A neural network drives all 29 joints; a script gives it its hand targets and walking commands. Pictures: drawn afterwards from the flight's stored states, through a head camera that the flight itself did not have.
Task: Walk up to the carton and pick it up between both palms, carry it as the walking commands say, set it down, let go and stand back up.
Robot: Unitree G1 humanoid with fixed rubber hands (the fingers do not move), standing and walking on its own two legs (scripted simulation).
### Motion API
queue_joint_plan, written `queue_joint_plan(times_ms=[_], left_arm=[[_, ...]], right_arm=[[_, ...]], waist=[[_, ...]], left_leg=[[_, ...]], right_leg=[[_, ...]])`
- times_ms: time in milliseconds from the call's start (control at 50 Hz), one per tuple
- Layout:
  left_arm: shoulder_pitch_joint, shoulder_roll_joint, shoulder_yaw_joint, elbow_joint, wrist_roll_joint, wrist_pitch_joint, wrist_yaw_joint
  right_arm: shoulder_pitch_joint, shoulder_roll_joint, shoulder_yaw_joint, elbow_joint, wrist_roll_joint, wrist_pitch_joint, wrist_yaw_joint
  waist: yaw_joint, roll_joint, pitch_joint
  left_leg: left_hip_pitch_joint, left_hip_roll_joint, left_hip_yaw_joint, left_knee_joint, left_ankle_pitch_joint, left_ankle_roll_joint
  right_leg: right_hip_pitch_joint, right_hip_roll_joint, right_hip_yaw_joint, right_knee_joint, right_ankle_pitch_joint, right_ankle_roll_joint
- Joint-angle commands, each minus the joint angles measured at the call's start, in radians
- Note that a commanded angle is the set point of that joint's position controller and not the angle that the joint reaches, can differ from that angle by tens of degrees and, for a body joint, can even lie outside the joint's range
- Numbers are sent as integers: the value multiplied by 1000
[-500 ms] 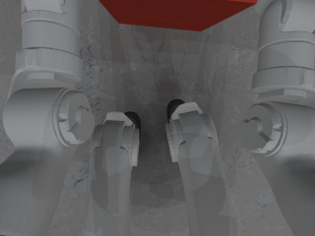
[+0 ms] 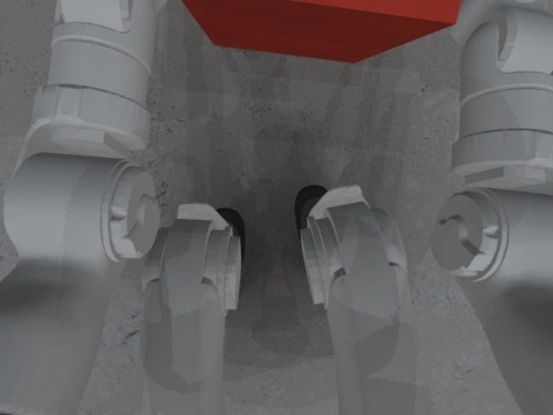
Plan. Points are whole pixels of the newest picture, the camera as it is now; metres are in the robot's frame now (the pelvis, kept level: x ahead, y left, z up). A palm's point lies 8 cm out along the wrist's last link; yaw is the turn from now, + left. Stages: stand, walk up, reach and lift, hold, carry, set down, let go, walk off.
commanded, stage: set down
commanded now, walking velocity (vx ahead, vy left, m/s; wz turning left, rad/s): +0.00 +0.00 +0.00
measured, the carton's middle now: out of the picture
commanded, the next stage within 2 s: none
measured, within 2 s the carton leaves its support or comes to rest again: rests again in 0.50 s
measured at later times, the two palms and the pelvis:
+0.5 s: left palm out of the picture +0.58 +0.06 -0.18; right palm out of the picture +0.52 -0.24 -0.17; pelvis -0.01 +0.00 -0.02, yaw +0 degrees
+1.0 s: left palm out of the picture +0.58 +0.07 -0.19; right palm out of the picture +0.52 -0.24 -0.18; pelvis +0.00 +0.01 -0.03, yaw -1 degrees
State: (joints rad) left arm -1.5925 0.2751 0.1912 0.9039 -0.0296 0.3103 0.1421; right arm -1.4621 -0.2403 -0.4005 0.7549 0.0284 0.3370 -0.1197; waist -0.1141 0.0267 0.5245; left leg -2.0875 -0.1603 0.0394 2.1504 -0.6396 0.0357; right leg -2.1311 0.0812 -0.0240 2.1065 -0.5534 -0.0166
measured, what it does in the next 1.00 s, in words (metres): stands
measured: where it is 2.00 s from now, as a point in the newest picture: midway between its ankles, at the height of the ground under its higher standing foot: (272, 265)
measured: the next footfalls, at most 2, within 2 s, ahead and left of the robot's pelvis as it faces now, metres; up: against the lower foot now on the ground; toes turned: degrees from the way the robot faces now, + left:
none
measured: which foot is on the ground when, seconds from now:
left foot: down 0.00-1.00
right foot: down 0.00-1.00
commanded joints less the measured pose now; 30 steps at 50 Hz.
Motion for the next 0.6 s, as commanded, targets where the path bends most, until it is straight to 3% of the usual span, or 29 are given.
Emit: queue_joint_plan(times_ms=[0, 20, 40, 60, 80, 100, 120, 140, 160, 180, 200, 220, 240, 260, 280, 300, 320, 340, 360, 380, 400, 420, 440, 460, 480, 500, 520, 540, 580], left_arm=[[-606, -979, -410, -211, -169, -54, -268], [-653, -1004, -456, -309, -213, -64, -266], [-670, -980, -460, -293, -219, -62, -261], [-664, -973, -446, -254, -194, -63, -260], [-661, -960, -427, -225, -208, -64, -259], [-716, -966, -452, -252, -228, -63, -260], [-720, -924, -438, -253, -217, -60, -256], [-731, -906, -435, -233, -212, -65, -255], [-720, -938, -429, -188, -196, -57, -268], [-768, -929, -423, -201, -201, -69, -267], [-695, -950, -385, -98, -169, -55, -273], [-729, -933, -398, -152, -186, -54, -271], [-682, -943, -375, -109, -171, -60, -279], [-697, -944, -385, -152, -167, -69, -279], [-698, -947, -347, -133, -149, -72, -275], [-650, -943, -314, -41, -124, -60, -277], [-611, -957, -308, -48, -116, -56, -282], [-633, -978, -322, -40, -138, -51, -286], [-660, -937, -324, -57, -127, -64, -278], [-643, -941, -321, -70, -115, -69, -272], [-716, -938, -344, -133, -126, -77, -267], [-676, -938, -301, -99, -130, -81, -265], [-650, -927, -297, -51, -120, -78, -266], [-627, -915, -306, -56, -136, -80, -267], [-596, -910, -284, -70, -119, -82, -276], [-630, -887, -290, -41, -127, -82, -273], [-591, -938, -311, -32, -139, -83, -281], [-614, -899, -309, -22, -130, -84, -279], [-553, -917, -296, 14, -90, -79, -288]], right_arm=[[-776, 923, 535, -252, 183, -41, 313], [-769, 877, 534, -288, 195, -45, 303], [-762, 862, 538, -276, 193, -42, 293], [-751, 884, 524, -225, 184, -35, 291], [-794, 856, 528, -226, 171, -42, 283], [-735, 811, 521, -156, 158, -32, 284], [-755, 818, 514, -143, 159, -32, 285], [-752, 836, 489, -121, 160, -29, 281], [-729, 829, 448, -72, 132, -27, 282], [-755, 874, 425, -91, 116, -29, 290], [-733, 849, 399, -48, 100, -36, 297], [-672, 847, 361, -18, 89, -27, 305], [-688, 844, 366, -25, 86, -35, 318], [-643, 867, 358, -11, 85, -31, 328], [-696, 883, 362, -14, 91, -30, 330], [-725, 872, 369, -16, 92, -36, 339], [-713, 837, 363, -29, 89, -39, 348], [-751, 820, 388, -78, 91, -49, 345], [-785, 813, 385, -62, 100, -53, 347], [-768, 837, 392, -53, 116, -54, 349], [-741, 806, 392, -59, 105, -49, 350], [-768, 831, 400, -94, 115, -55, 349], [-762, 844, 413, -57, 121, -54, 353], [-723, 857, 417, -52, 116, -50, 352], [-755, 864, 424, -60, 117, -49, 345], [-720, 853, 405, -51, 106, -47, 350], [-705, 833, 406, -44, 91, -53, 349], [-684, 833, 406, -17, 96, -46, 348], [-584, 847, 348, 64, 63, -45, 361]], waist=[[-44, 38, -1865], [-120, 26, -1974], [-116, 32, -1938], [-83, 53, -1887], [-108, -2, -1885], [-159, 10, -1829], [-125, 35, -1797], [-124, 18, -1731], [-153, 66, -1628], [-137, 71, -1621], [-123, 91, -1566], [-172, 90, -1579], [-151, 122, -1533], [-143, 138, -1556], [-128, 104, -1548], [-88, 83, -1502], [-81, 119, -1464], [-108, 109, -1468], [-75, 127, -1489], [-73, 113, -1494], [-106, 129, -1524], [-67, 74, -1541], [-46, 78, -1505], [-72, 43, -1472], [-43, 42, -1438], [-64, 22, -1430], [-93, 35, -1419], [-99, 51, -1392], [-80, 73, -1281]], left_leg=[[494, -13, -1, -123, 446, -18], [511, -11, -17, -114, 481, -29], [480, -11, -24, -111, 439, -18], [426, -14, -8, -113, 440, -37], [421, -19, -20, -110, 399, -26], [397, -7, -24, -109, 352, -30], [439, -8, -27, -109, 329, -28], [435, -3, -24, -110, 327, -17], [361, -5, -22, -140, 231, -21], [413, 7, -30, -148, 230, -12], [405, 1, -28, -141, 218, -20], [480, 16, -48, -144, 244, -29], [486, 8, -40, -136, 275, -22], [492, 17, -36, -127, 298, -20], [488, 13, -28, -130, 277, -11], [468, 12, -32, -128, 282, -4], [451, 8, -40, -132, 291, -10], [429, 11, -46, -135, 260, -1], [468, 6, -27, -129, 269, -5], [471, 14, -37, -126, 272, 1], [507, 24, -42, -114, 296, -9], [482, 21, -51, -110, 327, 6], [451, 8, -21, -103, 312, 3], [410, 11, -31, -110, 318, 5], [351, -1, -12, -108, 292, 6], [373, 5, -25, -111, 286, 17], [364, -1, -33, -112, 307, 6], [367, 14, -40, -110, 280, 11], [390, 7, -48, -126, 276, 3]], right_leg=[[927, 10, 11, -103, 638, 18], [1004, 3, 7, -92, 712, 12], [971, 5, 14, -85, 682, 8], [1016, -6, 37, -94, 717, 4], [1023, -6, 21, -84, 667, 7], [993, -12, 18, -91, 617, 6], [930, -11, 22, -101, 560, 3], [873, -10, 25, -119, 536, 11], [831, -9, 13, -138, 428, 5], [749, -9, 3, -123, 384, 5], [751, -3, 11, -141, 359, -1], [682, -5, -16, -129, 357, 3], [634, -4, -22, -123, 360, 1], [634, 1, -2, -123, 388, -4], [630, -1, -7, -128, 352, 6], [616, -2, -13, -114, 341, 5], [593, -3, -7, -126, 342, 2], [629, -8, -6, -119, 327, 3], [608, -7, -11, -107, 321, 1], [593, 0, -14, -103, 324, 1], [582, -11, 9, -110, 342, -7], [621, -15, 11, -88, 366, 2], [625, -2, 9, -118, 358, 1], [655, -3, 8, -111, 387, 8], [684, 3, 23, -137, 384, 10], [664, 5, 6, -114, 374, 19], [652, 5, -1, -103, 394, 12], [645, -8, 9, -94, 378, 9], [537, -4, -8, -105, 315, 10]])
